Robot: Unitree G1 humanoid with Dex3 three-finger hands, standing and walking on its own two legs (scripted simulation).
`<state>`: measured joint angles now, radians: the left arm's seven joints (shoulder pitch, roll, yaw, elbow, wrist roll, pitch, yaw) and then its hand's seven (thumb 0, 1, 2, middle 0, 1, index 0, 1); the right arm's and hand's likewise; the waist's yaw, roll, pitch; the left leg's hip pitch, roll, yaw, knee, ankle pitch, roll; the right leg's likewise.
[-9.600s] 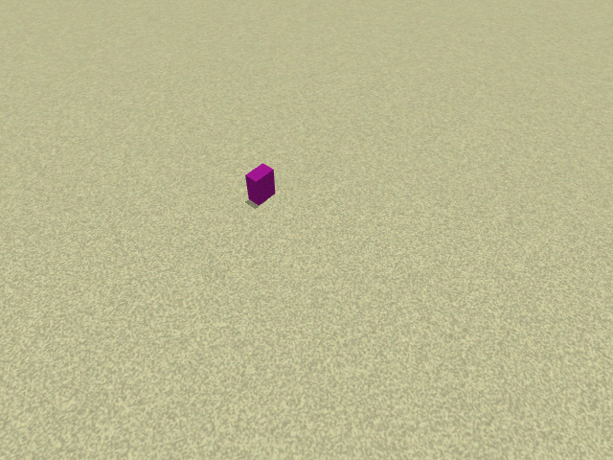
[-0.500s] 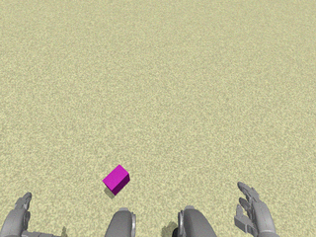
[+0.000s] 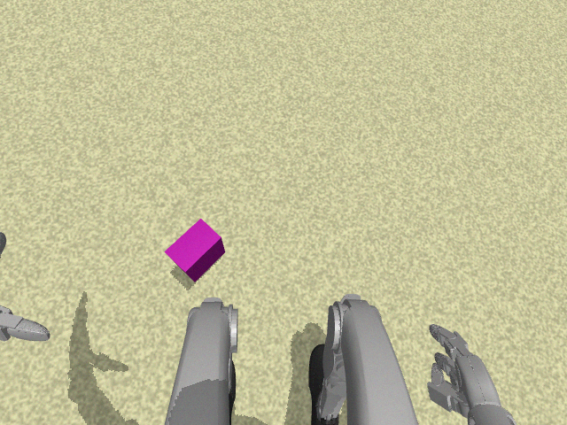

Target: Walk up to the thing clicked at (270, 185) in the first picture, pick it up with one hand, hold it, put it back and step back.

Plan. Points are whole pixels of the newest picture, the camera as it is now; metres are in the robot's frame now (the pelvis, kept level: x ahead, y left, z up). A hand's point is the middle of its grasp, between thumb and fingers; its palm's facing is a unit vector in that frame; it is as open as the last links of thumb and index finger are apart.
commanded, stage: go down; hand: left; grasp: from the side
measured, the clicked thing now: (197, 252) +0.44 +0.19 -0.44
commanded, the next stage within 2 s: approach in 1.38 s
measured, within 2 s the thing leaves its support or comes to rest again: neither
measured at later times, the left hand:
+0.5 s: hand (22, 259) +0.34 +0.38 -0.11, palm faces +0.17 -0.97 -0.16, open 17.1 cm
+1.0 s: hand (27, 250) +0.35 +0.39 -0.13, palm faces +0.16 -0.98 -0.13, open 17.3 cm
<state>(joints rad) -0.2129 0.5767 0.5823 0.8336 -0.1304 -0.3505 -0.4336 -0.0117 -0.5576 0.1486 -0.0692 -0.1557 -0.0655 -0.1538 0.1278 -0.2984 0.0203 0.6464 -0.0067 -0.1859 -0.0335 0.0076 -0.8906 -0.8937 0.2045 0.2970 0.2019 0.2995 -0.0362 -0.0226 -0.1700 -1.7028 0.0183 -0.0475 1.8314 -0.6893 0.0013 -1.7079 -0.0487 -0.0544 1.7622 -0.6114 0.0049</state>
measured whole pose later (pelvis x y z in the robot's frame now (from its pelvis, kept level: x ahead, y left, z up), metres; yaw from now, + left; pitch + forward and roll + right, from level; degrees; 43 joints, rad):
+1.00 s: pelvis -0.03 +0.01 -0.12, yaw -2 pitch +32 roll -6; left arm -0.50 0.79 0.76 1.01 -0.18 -0.42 -0.64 -0.01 -0.51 0.14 -0.04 -0.11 -0.03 -0.11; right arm 0.11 -0.36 0.08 0.69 -0.03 -0.19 -0.02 0.00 -0.92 -0.90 0.20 0.30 0.20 0.30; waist -0.08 -0.03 -0.11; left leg -2.07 0.01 -0.08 2.22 -0.71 0.01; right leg -2.06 -0.05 -0.07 2.11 -0.61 0.01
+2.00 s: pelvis -0.04 +0.01 -0.20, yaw -6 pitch +24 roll -11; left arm -0.57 0.76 0.72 1.25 -0.25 -0.77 -0.64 -0.01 -0.58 0.08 -0.06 -0.09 -0.04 -0.10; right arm -0.02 -0.38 0.23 0.65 -0.15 -0.18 0.05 0.00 -0.92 -0.90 0.20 0.30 0.20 0.30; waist -0.16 -0.15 0.08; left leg -2.22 0.00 -0.17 2.51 -0.72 0.01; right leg -2.16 -0.04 -0.13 2.33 -0.59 0.02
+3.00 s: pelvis -0.05 +0.02 -0.23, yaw -12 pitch +11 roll -18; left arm -0.61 0.76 0.46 1.48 -0.08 -1.18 0.00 -0.01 -0.46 0.15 -0.04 -0.08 -0.03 -0.09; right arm -0.16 -0.38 0.49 0.58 -0.36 -0.03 0.16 0.00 -0.93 -0.91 0.21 0.30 0.20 0.30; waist -0.26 -0.26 0.30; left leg -2.19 0.00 -0.33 2.66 -0.71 0.02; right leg -2.07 0.01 -0.25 2.36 -0.52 0.06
